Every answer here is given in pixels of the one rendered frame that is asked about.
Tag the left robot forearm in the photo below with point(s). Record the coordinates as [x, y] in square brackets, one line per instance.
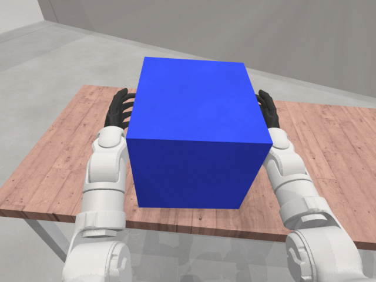
[103, 190]

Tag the right robot forearm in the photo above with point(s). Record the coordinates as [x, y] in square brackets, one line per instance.
[301, 207]

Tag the robot left upper arm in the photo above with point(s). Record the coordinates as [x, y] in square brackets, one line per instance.
[107, 261]

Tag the left robot hand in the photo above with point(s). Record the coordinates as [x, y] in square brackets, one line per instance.
[115, 115]

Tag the robot right upper arm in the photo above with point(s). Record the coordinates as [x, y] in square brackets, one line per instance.
[323, 254]

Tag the carton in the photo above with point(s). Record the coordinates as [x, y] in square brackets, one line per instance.
[197, 137]

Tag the table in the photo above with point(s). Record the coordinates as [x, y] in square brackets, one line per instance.
[336, 143]

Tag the right robot hand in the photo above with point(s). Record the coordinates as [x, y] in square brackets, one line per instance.
[268, 109]

